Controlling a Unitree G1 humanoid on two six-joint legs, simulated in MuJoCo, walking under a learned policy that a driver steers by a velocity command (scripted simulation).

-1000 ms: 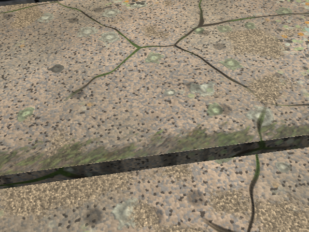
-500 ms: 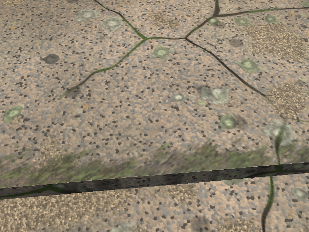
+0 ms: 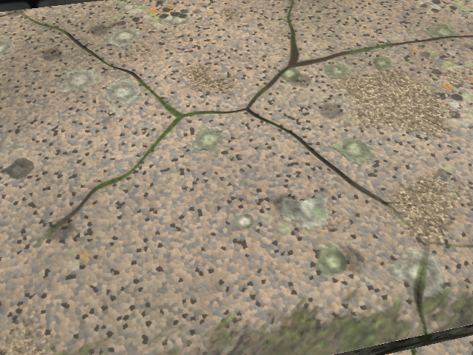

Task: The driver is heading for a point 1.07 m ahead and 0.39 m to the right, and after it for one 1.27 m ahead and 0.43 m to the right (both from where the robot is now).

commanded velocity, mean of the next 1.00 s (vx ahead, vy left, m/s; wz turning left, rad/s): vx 0.50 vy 0.00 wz -0.31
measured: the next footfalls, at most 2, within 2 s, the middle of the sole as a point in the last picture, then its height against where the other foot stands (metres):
right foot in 0.02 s outside the picture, level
left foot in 0.60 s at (197, 308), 0.11 m higher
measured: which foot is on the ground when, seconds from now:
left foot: down 0.00-0.02, up 0.04-0.58, down 0.60-1.00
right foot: up 0.00-0.00, down 0.02-0.62, up 0.64-1.00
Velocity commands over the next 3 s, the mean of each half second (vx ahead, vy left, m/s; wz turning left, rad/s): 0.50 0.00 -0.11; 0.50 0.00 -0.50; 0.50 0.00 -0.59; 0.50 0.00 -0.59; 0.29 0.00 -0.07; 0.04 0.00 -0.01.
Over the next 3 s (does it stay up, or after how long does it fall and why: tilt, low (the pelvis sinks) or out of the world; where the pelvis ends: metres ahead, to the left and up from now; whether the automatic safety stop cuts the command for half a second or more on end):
stays up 1.14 -0.50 0.12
